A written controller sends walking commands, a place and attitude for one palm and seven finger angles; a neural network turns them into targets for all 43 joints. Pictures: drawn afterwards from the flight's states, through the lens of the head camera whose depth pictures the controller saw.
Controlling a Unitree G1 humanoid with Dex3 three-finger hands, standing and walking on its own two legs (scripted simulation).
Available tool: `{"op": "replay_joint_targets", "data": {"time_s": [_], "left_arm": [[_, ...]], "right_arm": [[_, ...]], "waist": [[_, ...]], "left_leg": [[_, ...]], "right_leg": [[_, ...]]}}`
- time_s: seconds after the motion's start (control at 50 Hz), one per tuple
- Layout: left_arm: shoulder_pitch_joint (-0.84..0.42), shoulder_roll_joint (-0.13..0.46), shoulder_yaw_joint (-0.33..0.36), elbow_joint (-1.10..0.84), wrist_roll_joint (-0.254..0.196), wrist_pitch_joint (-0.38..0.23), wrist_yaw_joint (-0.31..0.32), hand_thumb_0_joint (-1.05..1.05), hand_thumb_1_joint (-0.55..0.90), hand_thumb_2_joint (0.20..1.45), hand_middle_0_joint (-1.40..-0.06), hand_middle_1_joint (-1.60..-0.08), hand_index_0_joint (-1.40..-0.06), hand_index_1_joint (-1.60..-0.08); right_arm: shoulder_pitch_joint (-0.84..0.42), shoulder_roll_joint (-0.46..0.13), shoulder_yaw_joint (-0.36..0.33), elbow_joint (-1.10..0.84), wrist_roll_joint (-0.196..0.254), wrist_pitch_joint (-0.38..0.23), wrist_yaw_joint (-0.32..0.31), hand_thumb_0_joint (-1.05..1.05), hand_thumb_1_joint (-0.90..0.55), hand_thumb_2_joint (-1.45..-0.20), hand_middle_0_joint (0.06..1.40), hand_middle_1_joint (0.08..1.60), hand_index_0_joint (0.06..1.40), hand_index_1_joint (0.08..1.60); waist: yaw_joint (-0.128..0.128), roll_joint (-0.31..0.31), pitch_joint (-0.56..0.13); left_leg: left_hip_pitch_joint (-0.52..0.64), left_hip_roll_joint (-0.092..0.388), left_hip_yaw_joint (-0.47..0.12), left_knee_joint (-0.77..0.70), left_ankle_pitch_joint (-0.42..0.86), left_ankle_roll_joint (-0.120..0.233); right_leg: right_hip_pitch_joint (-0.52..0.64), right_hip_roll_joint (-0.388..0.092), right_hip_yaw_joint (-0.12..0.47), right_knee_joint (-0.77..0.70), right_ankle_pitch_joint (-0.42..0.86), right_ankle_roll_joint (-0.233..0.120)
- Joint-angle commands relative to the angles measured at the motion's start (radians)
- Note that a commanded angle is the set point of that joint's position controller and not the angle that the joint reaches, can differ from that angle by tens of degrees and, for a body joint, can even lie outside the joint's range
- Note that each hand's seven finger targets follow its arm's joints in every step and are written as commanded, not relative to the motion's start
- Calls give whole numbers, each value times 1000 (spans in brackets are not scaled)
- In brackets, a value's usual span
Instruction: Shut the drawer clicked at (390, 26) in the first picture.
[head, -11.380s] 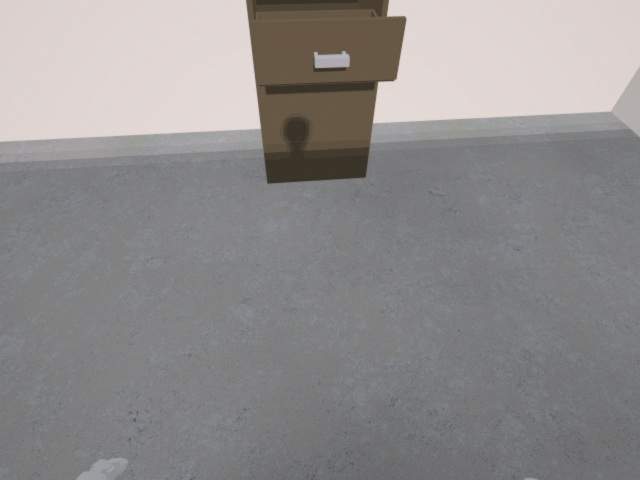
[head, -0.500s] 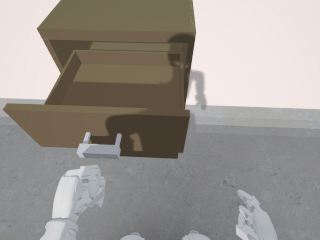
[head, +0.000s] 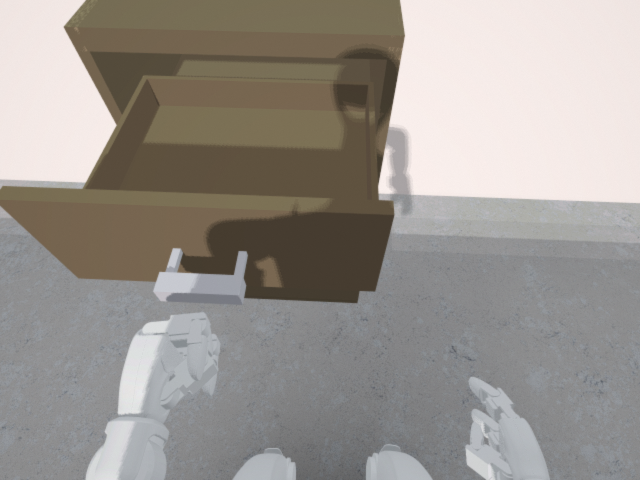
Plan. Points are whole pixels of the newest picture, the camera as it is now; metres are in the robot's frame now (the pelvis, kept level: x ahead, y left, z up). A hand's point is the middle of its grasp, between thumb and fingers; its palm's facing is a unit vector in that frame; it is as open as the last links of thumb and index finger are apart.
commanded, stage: bring the fist close to the handle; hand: left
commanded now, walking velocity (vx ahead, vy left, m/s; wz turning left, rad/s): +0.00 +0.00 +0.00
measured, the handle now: (205, 272) +0.35 +0.16 +0.05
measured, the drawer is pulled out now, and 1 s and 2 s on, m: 0.29 0.26 0.13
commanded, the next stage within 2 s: push the drawer shut in 0.16 s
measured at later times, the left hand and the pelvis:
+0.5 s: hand (219, 340) +0.27 +0.13 +0.05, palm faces -0.04 -1.00 -0.03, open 3.2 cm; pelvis +0.00 +0.01 +0.00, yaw +0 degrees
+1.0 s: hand (222, 311) +0.30 +0.13 +0.04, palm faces -0.04 -1.00 -0.04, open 2.9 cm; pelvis -0.02 +0.00 +0.00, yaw +1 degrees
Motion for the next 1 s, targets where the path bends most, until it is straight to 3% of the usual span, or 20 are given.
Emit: {"op": "replay_joint_targets", "data": {"time_s": [0.0, 0.04, 0.18, 0.2, 0.22, 0.3, 0.34, 0.42, 0.48, 0.5, 0.54, 0.6, 0.68, 0.7, 0.74, 0.8, 0.88, 0.9, 0.96, 0.98], "left_arm": [[-51, 80, 43, -191, -4, -62, 7, 0, 900, 900, -1400, -1600, -1400, -1600], [-56, 63, 25, -223, -3, -73, 4, 0, 900, 900, -1400, -1600, -1400, -1600], [-86, 55, 3, -218, 1, -69, 11, 0, 900, 900, -1400, -1600, -1400, -1600], [-85, 80, 28, -217, 2, -67, 17, 0, 900, 900, -1400, -1600, -1400, -1600], [-94, 53, -5, -230, 7, -66, 15, 0, 900, 900, -1400, -1600, -1400, -1600], [-129, 80, 15, -198, 18, -49, 35, 0, 900, 900, -1400, -1600, -1400, -1600], [-188, 52, -8, -179, 20, -43, 39, 0, 900, 900, -1400, -1600, -1400, -1600], [-201, 77, 35, -152, 13, -36, 40, 0, 900, 900, -1400, -1600, -1400, -1600], [-238, 70, 25, -148, 10, -28, 39, 0, 900, 900, -1400, -1600, -1400, -1600], [-240, 81, 30, -124, 14, -24, 40, 0, 900, 900, -1400, -1600, -1400, -1600], [-307, 40, -13, -128, 13, -28, 38, 0, 900, 900, -1400, -1600, -1400, -1600], [-419, 80, 18, -87, 17, -41, 51, 0, 900, 900, -1400, -1600, -1400, -1600], [-496, 90, 36, -36, 14, -57, 43, 0, 900, 900, -1400, -1600, -1400, -1600], [-541, 110, 47, -27, 14, -57, 44, 0, 900, 900, -1400, -1600, -1400, -1600], [-573, 77, 18, -25, 8, -57, 39, 0, 900, 900, -1400, -1600, -1400, -1600], [-618, 109, 46, 36, 5, -48, 39, 0, 900, 900, -1400, -1600, -1400, -1600], [-702, 94, 38, 80, -1, -49, 39, 0, 900, 900, -1400, -1600, -1400, -1600], [-745, 99, 35, 88, 1, -51, 42, 0, 900, 900, -1400, -1600, -1400, -1600], [-806, 97, 39, 132, 1, -56, 49, 0, 900, 900, -1400, -1600, -1400, -1600], [-818, 104, 49, 171, 1, -55, 51, 0, 900, 900, -1400, -1600, -1400, -1600]], "right_arm": [[-38, -125, -54, -154, 6, -43, -16, 0, -900, -900, 200, 300, 200, 300], [-41, -121, -54, -160, 6, -45, -16, 0, -900, -900, 200, 300, 200, 300], [-37, -125, -51, -163, 7, -40, -20, 0, -900, -900, 200, 300, 200, 300], [-36, -128, -54, -163, 7, -40, -21, 0, -900, -900, 200, 300, 200, 300], [-38, -125, -51, -167, 6, -41, -20, 0, -900, -900, 200, 300, 200, 300], [-26, -131, -51, -157, 4, -32, -22, 0, -900, -900, 200, 300, 200, 300], [-31, -127, -48, -154, 3, -29, -21, 0, -900, -900, 200, 300, 200, 300], [-24, -129, -52, -147, 3, -21, -22, 0, -900, -900, 200, 300, 200, 300], [-20, -128, -50, -143, 4, -16, -19, 0, -900, -900, 200, 300, 200, 300], [-21, -132, -50, -138, 5, -13, -19, 0, -900, -900, 200, 300, 200, 300], [-22, -129, -48, -131, 5, -13, -18, 0, -900, -900, 200, 300, 200, 300], [-24, -137, -47, -105, 2, -12, -24, 0, -900, -900, 200, 300, 200, 300], [-33, -138, -48, -86, 4, -12, -27, 0, -900, -900, 200, 300, 200, 300], [-33, -143, -47, -74, 6, -11, -30, 0, -900, -900, 200, 300, 200, 300], [-38, -137, -46, -70, 6, -14, -29, 0, -900, -900, 200, 300, 200, 300], [-37, -145, -46, -51, 9, -9, -32, 0, -900, -900, 200, 300, 200, 300], [-40, -144, -44, -38, 11, -9, -32, 0, -900, -900, 200, 300, 200, 300], [-39, -147, -43, -32, 10, -8, -33, 0, -900, -900, 200, 300, 200, 300], [-38, -145, -41, -23, 11, -8, -32, 0, -900, -900, 200, 300, 200, 300], [-37, -147, -40, -20, 12, -6, -33, 0, -900, -900, 200, 300, 200, 300]], "waist": [[-16, -71, -202], [-11, -32, -226], [-24, -29, -206], [-18, -35, -212], [-19, -9, -223], [-25, -41, -222], [-32, -27, -214], [-13, -37, -282], [-14, -11, -278], [-20, -29, -271], [-39, -20, -250], [-56, -50, -222], [-49, -19, -255], [-60, -34, -258], [-55, 1, -285], [-61, -36, -280], [-60, -1, -282], [-73, -22, -287], [-69, -7, -277], [-71, -32, -266]], "left_leg": [[46, -4, -76, -154, 270, -17], [66, -6, -76, -156, 277, -19], [72, -2, -87, -157, 264, -20], [68, -1, -87, -157, 268, -19], [85, -2, -87, -160, 278, -20], [80, 1, -92, -156, 295, -21], [76, -2, -89, -155, 274, -20], [96, -3, -83, -158, 332, -22], [118, -1, -85, -169, 366, -27], [112, 2, -86, -167, 368, -25], [123, 4, -92, -169, 352, -26], [92, 4, -97, -162, 289, -21], [96, -1, -95, -163, 253, -20], [93, 1, -98, -160, 253, -17], [116, -3, -97, -166, 261, -18], [105, 0, -100, -171, 249, -16], [130, 0, -105, -188, 237, -20], [125, 0, -105, -184, 227, -16], [120, -2, -104, -195, 194, -18], [110, -2, -104, -198, 180, -17]], "right_leg": [[226, 6, 95, -150, 214, 22], [226, 3, 93, -143, 217, 20], [188, 7, 81, -141, 189, 21], [194, 7, 83, -139, 187, 19], [194, 6, 80, -135, 199, 18], [188, 8, 76, -132, 214, 20], [182, 5, 79, -137, 199, 20], [234, 6, 84, -132, 266, 20], [243, 4, 79, -134, 297, 18], [236, 6, 79, -135, 298, 19], [208, 5, 73, -139, 278, 22], [177, 5, 78, -147, 215, 23], [179, 1, 88, -153, 175, 22], [175, 3, 90, -153, 172, 23], [187, 0, 92, -156, 181, 23], [191, 2, 93, -168, 164, 25], [181, 0, 89, -174, 151, 23], [179, 0, 91, -177, 142, 26], [181, -1, 96, -187, 113, 25], [178, 1, 99, -193, 100, 26]]}}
